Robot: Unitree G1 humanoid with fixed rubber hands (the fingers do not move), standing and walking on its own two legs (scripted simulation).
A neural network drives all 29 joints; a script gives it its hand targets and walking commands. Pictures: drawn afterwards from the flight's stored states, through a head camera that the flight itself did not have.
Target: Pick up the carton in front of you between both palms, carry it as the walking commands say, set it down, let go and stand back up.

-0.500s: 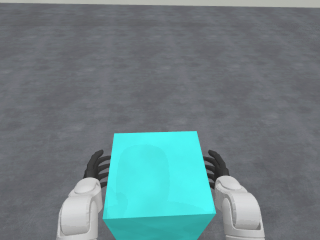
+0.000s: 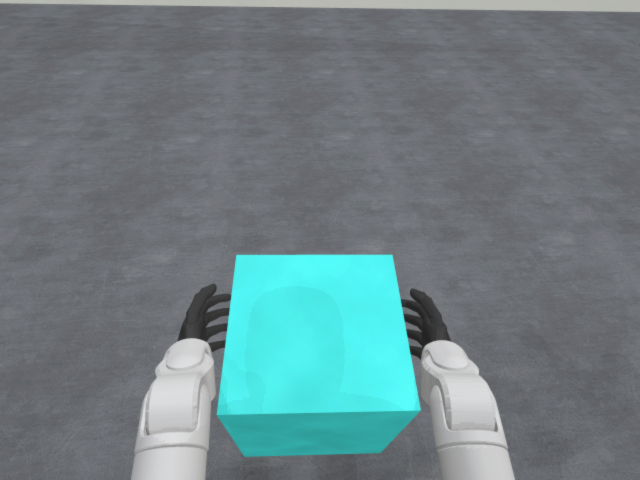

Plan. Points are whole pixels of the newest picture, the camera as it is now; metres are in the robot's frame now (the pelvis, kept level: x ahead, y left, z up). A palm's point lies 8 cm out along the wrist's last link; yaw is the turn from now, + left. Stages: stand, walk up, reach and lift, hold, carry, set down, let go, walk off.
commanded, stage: carry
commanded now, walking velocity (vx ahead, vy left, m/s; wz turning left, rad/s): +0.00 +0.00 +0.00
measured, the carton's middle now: (314, 361) +0.31 +0.01 -0.05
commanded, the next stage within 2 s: hold in 1.28 s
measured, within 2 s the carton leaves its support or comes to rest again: neither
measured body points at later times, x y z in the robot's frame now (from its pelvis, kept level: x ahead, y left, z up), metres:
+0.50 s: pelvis -0.04 +0.02 +0.00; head -0.05 +0.03 +0.45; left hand +0.27 +0.18 +0.04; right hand +0.26 -0.13 +0.04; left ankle -0.08 +0.11 -0.73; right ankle -0.01 -0.10 -0.73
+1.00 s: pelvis -0.06 +0.03 +0.00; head -0.07 +0.04 +0.45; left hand +0.25 +0.18 +0.04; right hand +0.24 -0.12 +0.04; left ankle -0.08 +0.11 -0.73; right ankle -0.01 -0.10 -0.73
